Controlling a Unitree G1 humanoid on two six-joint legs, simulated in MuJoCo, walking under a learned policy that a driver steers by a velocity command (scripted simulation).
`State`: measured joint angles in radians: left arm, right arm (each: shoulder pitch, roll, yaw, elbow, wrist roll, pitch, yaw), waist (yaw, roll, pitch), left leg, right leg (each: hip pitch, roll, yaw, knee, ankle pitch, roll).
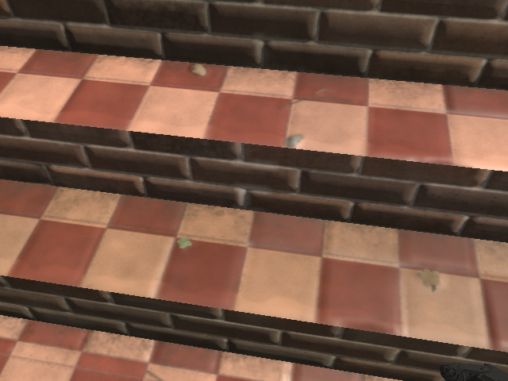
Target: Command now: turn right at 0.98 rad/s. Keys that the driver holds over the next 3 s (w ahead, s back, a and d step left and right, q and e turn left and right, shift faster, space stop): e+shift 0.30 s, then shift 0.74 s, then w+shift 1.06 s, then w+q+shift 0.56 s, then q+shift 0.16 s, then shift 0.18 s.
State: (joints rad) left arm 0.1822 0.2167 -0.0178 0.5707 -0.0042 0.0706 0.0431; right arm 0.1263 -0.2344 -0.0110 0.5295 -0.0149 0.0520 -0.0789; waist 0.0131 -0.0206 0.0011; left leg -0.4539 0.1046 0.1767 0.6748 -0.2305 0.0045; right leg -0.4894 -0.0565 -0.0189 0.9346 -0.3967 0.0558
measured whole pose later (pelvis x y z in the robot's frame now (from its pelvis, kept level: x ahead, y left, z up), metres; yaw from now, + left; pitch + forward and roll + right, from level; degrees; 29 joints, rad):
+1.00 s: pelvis +0.04 -0.02 +0.02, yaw -26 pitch +0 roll +0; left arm 0.19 0.12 -0.03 0.70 0.02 0.01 0.00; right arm 0.30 -0.15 0.02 0.80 -0.02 0.02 -0.05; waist -0.02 0.01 -0.02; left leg -0.24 0.01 0.03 0.55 -0.32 0.00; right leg -0.31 0.04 -0.05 0.54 -0.24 -0.07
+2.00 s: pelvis +0.35 -0.03 +0.22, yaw -28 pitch +4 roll -2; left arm 0.11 0.06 -0.13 0.68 -0.04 -0.05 -0.02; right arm 0.53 -0.09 0.05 0.98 -0.04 -0.08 0.00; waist -0.08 -0.03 -0.11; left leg -0.19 0.04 0.07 0.52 -0.39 0.04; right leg -1.50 -0.02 0.09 2.25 -0.03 -0.05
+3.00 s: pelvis +0.86 -0.24 +0.68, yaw +10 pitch +2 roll -3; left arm -0.16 0.00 -0.15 0.38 0.08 -0.11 0.01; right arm 0.50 -0.18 -0.02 0.90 -0.01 -0.02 -0.01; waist -0.03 0.04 -0.02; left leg -0.23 -0.22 -0.33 0.96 -0.13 0.07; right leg -0.91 0.03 -0.07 1.34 -0.47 -0.03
